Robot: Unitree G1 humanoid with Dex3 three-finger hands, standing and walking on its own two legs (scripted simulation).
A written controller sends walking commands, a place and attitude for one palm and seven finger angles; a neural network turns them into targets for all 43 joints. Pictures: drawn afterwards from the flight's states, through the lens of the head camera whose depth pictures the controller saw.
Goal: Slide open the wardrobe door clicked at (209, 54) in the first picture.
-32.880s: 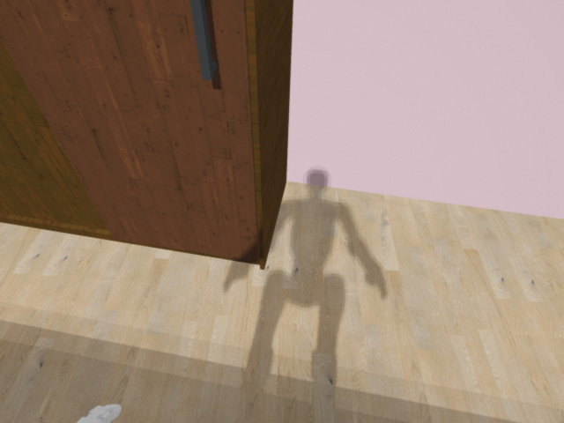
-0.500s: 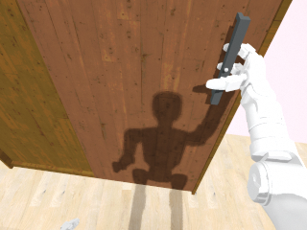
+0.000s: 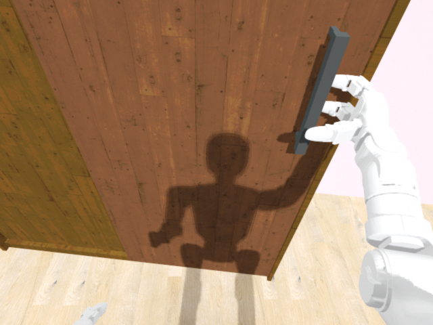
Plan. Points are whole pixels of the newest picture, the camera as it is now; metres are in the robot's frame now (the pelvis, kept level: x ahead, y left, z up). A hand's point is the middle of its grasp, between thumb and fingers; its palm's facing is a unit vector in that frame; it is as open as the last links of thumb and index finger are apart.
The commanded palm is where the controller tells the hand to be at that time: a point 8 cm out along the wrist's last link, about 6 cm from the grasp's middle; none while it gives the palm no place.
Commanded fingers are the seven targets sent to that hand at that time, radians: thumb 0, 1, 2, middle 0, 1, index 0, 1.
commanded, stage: move the hooked fingers beside the handle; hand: right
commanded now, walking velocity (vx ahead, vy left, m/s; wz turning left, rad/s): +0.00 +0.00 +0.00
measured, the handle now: (314, 97) +0.49 -0.14 +0.21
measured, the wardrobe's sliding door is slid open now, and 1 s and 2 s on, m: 0.00 0.00 0.00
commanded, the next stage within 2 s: feel for the door with the fingertips in 1.68 s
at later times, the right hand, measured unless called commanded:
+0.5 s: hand (348, 119) +0.42 -0.18 +0.22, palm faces +0.07 +1.00 -0.01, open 14.0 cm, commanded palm +0.40 -0.23 +0.22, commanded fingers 0.00 0.50 -0.30 0.30 1.20 0.30 1.20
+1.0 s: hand (352, 118) +0.42 -0.19 +0.22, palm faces +0.05 +1.00 +0.01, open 14.0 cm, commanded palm +0.40 -0.23 +0.22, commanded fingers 0.00 0.50 -0.30 0.30 1.20 0.30 1.20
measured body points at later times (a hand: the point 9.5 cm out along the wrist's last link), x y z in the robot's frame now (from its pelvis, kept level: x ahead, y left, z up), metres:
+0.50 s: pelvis +0.00 -0.01 +0.00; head -0.02 +0.00 +0.45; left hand +0.14 +0.24 -0.10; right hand +0.41 -0.24 +0.22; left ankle -0.03 +0.11 -0.74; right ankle +0.02 -0.14 -0.74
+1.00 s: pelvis -0.01 -0.01 +0.00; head -0.03 -0.01 +0.45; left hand +0.11 +0.24 -0.11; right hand +0.41 -0.24 +0.23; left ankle -0.03 +0.11 -0.74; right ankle +0.02 -0.14 -0.74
